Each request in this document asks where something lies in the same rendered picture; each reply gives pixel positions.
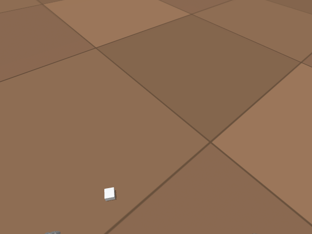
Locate small box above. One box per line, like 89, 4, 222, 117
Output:
104, 187, 115, 201

